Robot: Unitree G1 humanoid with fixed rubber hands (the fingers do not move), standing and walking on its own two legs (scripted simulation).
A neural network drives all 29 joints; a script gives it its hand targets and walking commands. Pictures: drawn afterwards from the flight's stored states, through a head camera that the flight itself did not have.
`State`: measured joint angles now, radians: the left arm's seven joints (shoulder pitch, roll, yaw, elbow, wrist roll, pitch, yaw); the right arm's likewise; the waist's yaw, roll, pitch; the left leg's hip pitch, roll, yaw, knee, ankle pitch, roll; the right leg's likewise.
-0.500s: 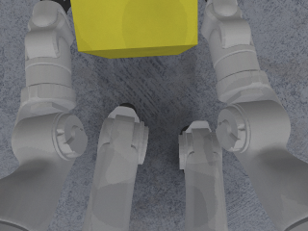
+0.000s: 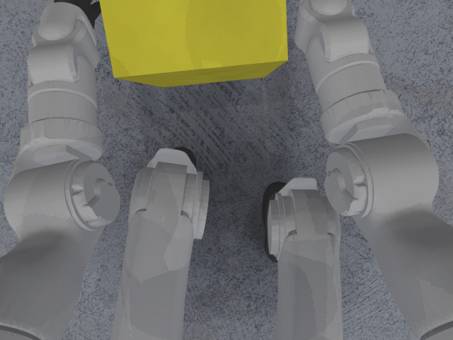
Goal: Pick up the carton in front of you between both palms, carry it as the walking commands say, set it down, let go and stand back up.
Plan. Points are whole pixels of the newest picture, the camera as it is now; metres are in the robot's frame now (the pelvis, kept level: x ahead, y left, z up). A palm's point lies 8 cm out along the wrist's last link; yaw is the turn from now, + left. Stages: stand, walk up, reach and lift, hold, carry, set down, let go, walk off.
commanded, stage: set down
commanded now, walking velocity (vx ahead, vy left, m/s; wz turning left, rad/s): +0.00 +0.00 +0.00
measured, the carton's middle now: (201, 9) +0.52 +0.14 -0.26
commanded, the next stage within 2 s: let go in 1.96 s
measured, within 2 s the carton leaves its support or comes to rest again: rests again in 0.06 s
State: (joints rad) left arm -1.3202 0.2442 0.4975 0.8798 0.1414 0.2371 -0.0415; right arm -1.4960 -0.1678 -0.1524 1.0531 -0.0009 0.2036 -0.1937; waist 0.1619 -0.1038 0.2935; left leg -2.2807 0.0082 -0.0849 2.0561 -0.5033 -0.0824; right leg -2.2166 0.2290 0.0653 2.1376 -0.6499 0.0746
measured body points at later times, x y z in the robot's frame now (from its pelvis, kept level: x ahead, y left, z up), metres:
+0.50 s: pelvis -0.01 +0.00 -0.01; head +0.36 +0.05 +0.23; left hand +0.49 +0.29 -0.20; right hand +0.57 -0.01 -0.20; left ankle +0.12 +0.15 -0.36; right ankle +0.09 -0.11 -0.36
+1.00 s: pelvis -0.01 +0.01 -0.02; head +0.37 +0.06 +0.21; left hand +0.50 +0.34 -0.19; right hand +0.59 -0.03 -0.19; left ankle +0.12 +0.15 -0.36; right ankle +0.09 -0.11 -0.36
